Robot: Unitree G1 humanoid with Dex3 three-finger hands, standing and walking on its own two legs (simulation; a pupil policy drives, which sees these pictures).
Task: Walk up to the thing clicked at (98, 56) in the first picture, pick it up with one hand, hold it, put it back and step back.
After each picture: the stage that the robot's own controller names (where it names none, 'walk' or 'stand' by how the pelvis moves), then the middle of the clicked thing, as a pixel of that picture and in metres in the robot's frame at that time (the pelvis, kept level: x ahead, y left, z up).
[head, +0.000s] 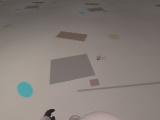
stand; (98, 57) +1.31 -0.13 -0.72
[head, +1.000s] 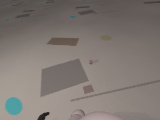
walk; (91, 61) +1.18 +0.12 -0.70
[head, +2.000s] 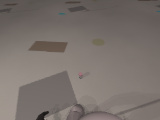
walk; (80, 75) +0.74 +0.23 -0.71
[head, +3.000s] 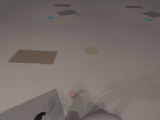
walk; (73, 95) +0.43 +0.20 -0.70
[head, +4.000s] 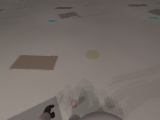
stand; (73, 104) +0.32 +0.22 -0.71
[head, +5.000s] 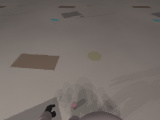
stand; (74, 106) +0.29 +0.19 -0.72
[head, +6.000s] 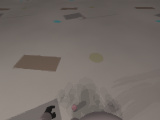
stand; (74, 108) +0.28 +0.20 -0.72
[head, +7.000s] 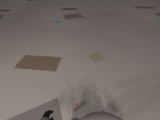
stand; (74, 107) +0.29 +0.21 -0.72
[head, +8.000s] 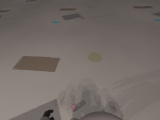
stand; (73, 108) +0.28 +0.22 -0.72
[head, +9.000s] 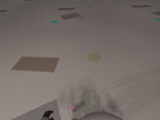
stand; (73, 108) +0.27 +0.22 -0.72
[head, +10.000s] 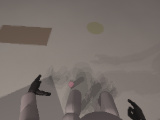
go down; (71, 85) +0.33 +0.20 -0.55
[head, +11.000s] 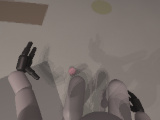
go down; (72, 72) +0.39 +0.18 -0.34
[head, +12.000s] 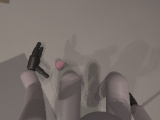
close in; (59, 65) +0.39 +0.20 -0.26
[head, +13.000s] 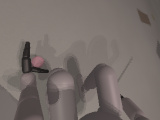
close; (37, 63) +0.39 +0.22 -0.23
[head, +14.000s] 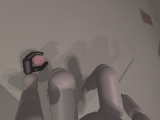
lift; (37, 62) +0.39 +0.22 -0.23
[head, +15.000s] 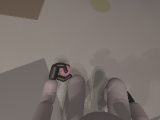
lift; (64, 73) +0.32 +0.21 -0.09
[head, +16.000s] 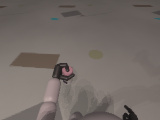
hold; (67, 75) +0.32 +0.18 +0.05
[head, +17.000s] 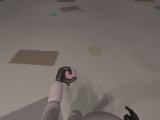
hold; (70, 78) +0.32 +0.17 +0.00
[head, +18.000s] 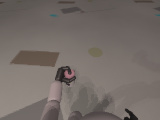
hold; (70, 78) +0.32 +0.17 +0.00
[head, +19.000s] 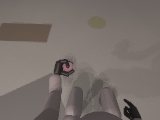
crouch; (68, 70) +0.37 +0.17 -0.07
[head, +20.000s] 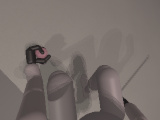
lower; (42, 56) +0.43 +0.21 -0.22
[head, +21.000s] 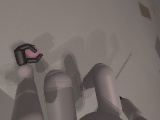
lower; (31, 55) +0.43 +0.24 -0.24
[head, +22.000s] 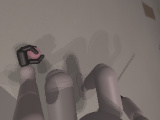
lower; (33, 56) +0.42 +0.24 -0.23
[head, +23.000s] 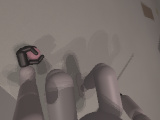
lower; (33, 56) +0.42 +0.23 -0.23
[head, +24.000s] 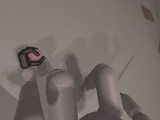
rest; (34, 57) +0.41 +0.23 -0.23
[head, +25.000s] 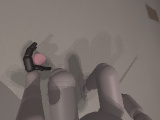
withdraw; (38, 60) +0.39 +0.21 -0.23
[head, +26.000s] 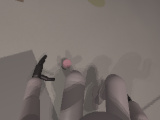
stand; (66, 64) +0.40 +0.18 -0.27
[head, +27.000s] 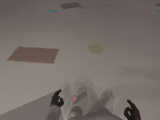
stand; (74, 99) +0.33 +0.17 -0.63
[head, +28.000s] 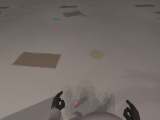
stand; (75, 103) +0.33 +0.18 -0.67
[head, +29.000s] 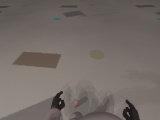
stand; (75, 104) +0.32 +0.17 -0.67
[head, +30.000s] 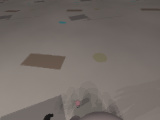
walk; (77, 104) +0.35 +0.18 -0.72
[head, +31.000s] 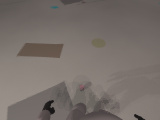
walk; (81, 88) +0.45 +0.13 -0.70
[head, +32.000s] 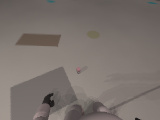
walk; (78, 70) +0.72 +0.17 -0.70
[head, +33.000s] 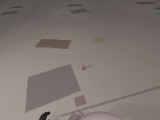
stand; (83, 67) +0.97 +0.22 -0.71
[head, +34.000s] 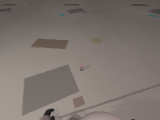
stand; (81, 68) +0.96 +0.20 -0.72
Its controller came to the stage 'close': yes
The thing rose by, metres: 0.72
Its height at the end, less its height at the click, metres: +0.00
